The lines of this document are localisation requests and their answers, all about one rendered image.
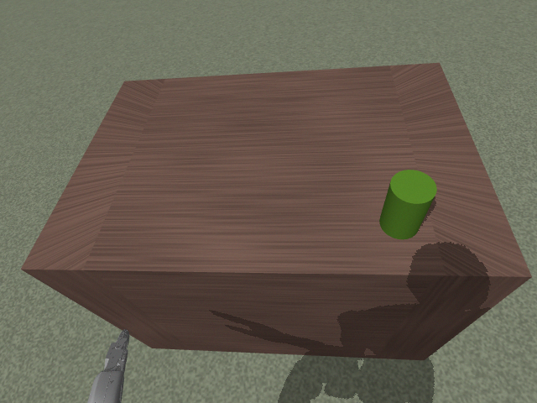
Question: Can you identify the left robot hand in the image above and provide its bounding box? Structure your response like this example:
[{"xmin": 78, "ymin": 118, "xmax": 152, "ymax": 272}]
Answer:
[{"xmin": 87, "ymin": 329, "xmax": 129, "ymax": 403}]

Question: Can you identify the can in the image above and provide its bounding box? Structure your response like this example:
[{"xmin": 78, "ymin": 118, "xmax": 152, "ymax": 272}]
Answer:
[{"xmin": 379, "ymin": 170, "xmax": 437, "ymax": 239}]

